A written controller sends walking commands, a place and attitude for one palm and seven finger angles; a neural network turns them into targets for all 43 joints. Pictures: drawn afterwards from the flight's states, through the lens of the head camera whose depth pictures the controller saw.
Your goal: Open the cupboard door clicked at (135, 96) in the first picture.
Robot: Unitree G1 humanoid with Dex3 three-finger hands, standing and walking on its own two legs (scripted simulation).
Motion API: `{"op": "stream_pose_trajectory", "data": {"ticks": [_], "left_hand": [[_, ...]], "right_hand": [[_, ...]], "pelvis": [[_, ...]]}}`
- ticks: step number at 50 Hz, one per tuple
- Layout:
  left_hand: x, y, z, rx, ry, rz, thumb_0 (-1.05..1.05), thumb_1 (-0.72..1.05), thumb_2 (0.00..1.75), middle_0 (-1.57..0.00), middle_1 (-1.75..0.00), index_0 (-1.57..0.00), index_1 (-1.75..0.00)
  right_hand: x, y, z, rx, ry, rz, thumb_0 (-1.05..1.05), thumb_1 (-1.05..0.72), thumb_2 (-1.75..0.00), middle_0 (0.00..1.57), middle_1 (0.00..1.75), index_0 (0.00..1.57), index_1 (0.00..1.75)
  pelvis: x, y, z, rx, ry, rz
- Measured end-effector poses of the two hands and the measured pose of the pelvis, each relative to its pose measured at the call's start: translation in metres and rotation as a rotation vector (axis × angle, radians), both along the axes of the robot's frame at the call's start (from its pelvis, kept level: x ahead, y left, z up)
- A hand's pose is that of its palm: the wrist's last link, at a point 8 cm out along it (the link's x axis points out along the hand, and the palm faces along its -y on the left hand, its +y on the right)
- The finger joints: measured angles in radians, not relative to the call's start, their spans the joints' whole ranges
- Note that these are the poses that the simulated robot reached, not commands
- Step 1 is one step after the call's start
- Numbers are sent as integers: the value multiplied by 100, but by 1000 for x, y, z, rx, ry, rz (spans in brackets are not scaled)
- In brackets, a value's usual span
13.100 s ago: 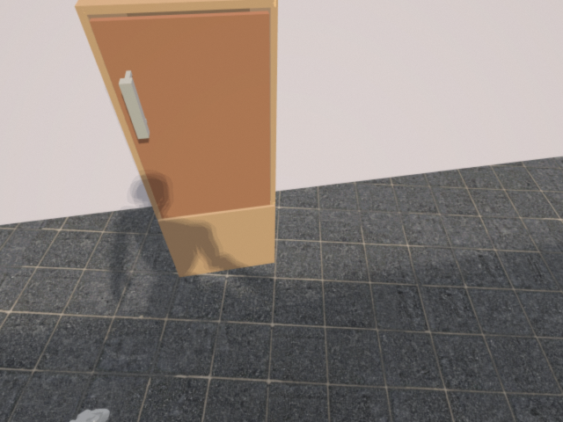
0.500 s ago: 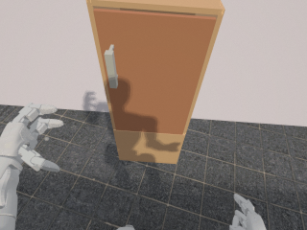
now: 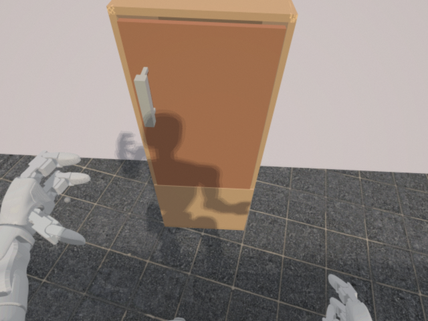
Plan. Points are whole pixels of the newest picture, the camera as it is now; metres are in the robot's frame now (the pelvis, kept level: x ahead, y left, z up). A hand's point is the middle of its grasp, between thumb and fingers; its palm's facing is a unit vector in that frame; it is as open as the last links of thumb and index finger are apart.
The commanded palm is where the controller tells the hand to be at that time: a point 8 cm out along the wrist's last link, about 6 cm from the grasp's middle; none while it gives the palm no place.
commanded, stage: move the hooked fingers beside the handle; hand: left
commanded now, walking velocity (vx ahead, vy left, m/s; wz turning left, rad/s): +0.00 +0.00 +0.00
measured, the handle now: (147, 97) +0.60 +0.21 +0.08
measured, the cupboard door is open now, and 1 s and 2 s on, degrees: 0 0 0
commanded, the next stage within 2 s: none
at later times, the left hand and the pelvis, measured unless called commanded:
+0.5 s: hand (87, 167) +0.37 +0.27 +0.09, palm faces +0.01 -1.00 -0.01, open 14.0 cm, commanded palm +0.34 +0.32 +0.09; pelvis +0.00 +0.00 -0.01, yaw -1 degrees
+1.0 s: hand (100, 139) +0.44 +0.27 +0.09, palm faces +0.01 -1.00 +0.00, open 14.0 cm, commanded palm +0.43 +0.32 +0.08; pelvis +0.00 +0.01 -0.01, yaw -2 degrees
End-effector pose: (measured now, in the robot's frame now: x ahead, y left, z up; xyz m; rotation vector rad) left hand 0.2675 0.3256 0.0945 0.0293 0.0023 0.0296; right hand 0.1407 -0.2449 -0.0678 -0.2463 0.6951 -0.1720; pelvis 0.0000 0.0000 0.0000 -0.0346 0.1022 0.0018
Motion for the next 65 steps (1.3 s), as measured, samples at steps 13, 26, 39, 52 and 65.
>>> {"op": "stream_pose_trajectory", "data": {"ticks": [13,26,39,52,65], "left_hand": [[26,3,-6,-15,2,15,-2,-50,30,-30,-120,-30,-120],[80,-2,-7,-22,28,-12,-1,-50,30,-30,-120,-30,-120],[117,-7,-8,-23,14,-26,-1,-50,30,-30,-120,-30,-120],[159,-1,-8,-32,25,-16,-1,-50,30,-30,-120,-30,-120],[203,-1,-12,-30,30,-22,-1,-50,30,-30,-120,-30,-120]], "right_hand": [[-3,-13,-6,-34,41,-1,2,-91,-90,21,30,21,30],[-40,-21,-16,-34,163,-83,2,-91,-90,21,30,21,30],[-72,-17,-26,-35,299,-139,2,-91,-90,21,30,21,30],[-95,-17,-30,-58,391,-172,1,-91,-90,21,30,21,30],[-143,-18,-34,-82,557,-246,1,-91,-90,21,30,21,30]], "pelvis": [[-3,-7,-4,-3,16,7],[1,-3,-6,1,56,-18],[5,5,-8,-5,90,-25],[3,9,-14,-13,136,-30],[2,13,-21,-25,201,-42]]}}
